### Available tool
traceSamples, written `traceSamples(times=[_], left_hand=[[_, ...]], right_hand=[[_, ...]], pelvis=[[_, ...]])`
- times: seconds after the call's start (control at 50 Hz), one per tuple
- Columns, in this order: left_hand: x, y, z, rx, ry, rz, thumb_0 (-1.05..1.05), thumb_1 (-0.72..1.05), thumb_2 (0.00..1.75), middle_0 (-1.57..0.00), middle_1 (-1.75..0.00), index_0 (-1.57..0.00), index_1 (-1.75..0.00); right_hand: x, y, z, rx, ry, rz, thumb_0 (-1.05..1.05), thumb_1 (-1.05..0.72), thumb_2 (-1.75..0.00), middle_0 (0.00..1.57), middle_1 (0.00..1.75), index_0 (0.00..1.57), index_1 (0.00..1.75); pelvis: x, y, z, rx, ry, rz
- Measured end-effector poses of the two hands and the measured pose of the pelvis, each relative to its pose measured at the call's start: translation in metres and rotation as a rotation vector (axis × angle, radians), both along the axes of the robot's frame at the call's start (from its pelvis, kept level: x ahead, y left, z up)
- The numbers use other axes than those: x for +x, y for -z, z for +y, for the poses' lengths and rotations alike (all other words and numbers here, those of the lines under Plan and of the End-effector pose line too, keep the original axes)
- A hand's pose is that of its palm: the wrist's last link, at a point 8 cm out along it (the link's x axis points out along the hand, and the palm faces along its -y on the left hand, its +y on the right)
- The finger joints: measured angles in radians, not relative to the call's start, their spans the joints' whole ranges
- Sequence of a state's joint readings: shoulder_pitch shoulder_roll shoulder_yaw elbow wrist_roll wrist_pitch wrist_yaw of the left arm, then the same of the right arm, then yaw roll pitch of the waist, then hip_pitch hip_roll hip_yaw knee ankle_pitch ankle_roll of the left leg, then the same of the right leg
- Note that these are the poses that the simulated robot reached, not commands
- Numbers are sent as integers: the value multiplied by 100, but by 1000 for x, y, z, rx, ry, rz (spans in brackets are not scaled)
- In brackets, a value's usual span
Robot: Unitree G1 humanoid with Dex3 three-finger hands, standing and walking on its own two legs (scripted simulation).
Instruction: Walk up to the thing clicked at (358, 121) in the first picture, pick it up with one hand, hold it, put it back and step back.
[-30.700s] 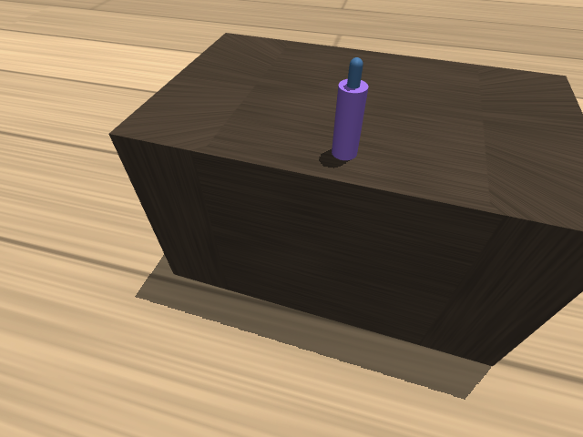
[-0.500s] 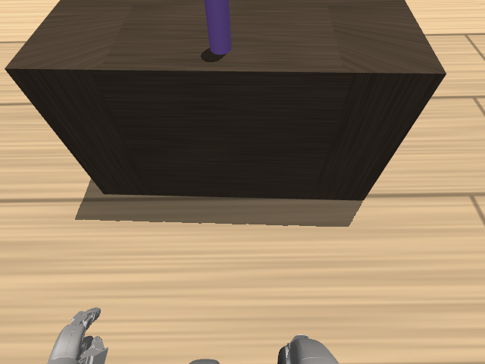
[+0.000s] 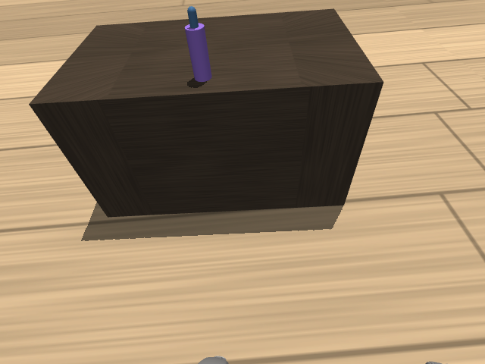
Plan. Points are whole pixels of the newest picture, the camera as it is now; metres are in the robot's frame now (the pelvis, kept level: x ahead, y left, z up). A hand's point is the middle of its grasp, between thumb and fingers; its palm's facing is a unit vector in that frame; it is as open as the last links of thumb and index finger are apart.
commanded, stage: step back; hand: left
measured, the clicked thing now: (197, 45) +1.08 +0.24 +0.06
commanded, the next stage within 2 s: stand in 0.88 s
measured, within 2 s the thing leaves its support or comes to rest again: neither
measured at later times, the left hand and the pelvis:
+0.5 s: hand out of the picture +0.05 +0.29 -0.15, palm faces +0.08 -0.92 -0.37, open 7.4 cm; pelvis +0.00 +0.01 +0.00, yaw +4 degrees
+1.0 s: hand out of the picture +0.10 +0.31 -0.15, palm faces +0.13 -0.93 -0.34, open 7.4 cm; pelvis +0.04 +0.03 +0.00, yaw +6 degrees
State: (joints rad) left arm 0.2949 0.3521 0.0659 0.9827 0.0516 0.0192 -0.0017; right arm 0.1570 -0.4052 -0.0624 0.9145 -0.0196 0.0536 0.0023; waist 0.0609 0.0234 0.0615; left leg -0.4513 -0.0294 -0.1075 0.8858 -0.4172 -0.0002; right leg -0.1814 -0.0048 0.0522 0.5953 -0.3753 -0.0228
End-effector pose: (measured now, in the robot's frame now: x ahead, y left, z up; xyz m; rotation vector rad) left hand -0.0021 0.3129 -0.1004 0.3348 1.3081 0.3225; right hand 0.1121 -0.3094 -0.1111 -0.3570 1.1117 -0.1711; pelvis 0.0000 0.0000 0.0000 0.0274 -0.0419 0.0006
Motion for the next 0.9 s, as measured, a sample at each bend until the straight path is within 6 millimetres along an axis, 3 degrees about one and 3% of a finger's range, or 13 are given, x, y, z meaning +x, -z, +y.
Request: traceSamples(times=[0.12,0.2,0.3,0.44,0.54,0.66,0.9], left_hand=[[-7,-10,9,28,-17,-61,1,90,89,-20,-30,-21,-30],[-6,-2,24,25,-38,-103,0,90,89,-20,-30,-21,-30],[2,10,31,-13,-29,-90,0,91,89,-20,-30,-20,-30],[34,8,22,-47,22,-139,1,91,89,-20,-30,-20,-30],[49,10,9,-22,20,-158,0,91,89,-20,-30,-20,-30],[56,6,-2,-27,-6,-163,0,91,89,-20,-30,-20,-30],[80,15,33,-44,-52,-155,0,91,89,-20,-30,-20,-30]], right_hand=[[-43,15,3,2,-23,123,0,-90,-90,21,30,20,30],[-51,16,18,-1,-55,164,1,-91,-90,21,30,20,30],[-46,4,36,10,-46,80,1,-90,-89,21,30,20,30],[-41,-11,25,-15,-24,43,0,-90,-89,21,30,21,30],[-28,1,6,-20,-9,56,0,-90,-89,21,30,21,30],[-8,9,11,-2,-35,92,0,-90,-90,21,30,20,30],[15,7,49,-9,-63,127,0,-90,-90,21,30,20,30]], pelvis=[[-12,0,3,-20,-66,6],[-17,5,11,-23,-107,5],[-19,3,20,-6,-93,-9],[-10,-3,16,-18,-82,-10],[-1,5,3,-38,-79,-22],[12,3,2,-34,-99,-3],[30,2,30,-29,-116,9]])
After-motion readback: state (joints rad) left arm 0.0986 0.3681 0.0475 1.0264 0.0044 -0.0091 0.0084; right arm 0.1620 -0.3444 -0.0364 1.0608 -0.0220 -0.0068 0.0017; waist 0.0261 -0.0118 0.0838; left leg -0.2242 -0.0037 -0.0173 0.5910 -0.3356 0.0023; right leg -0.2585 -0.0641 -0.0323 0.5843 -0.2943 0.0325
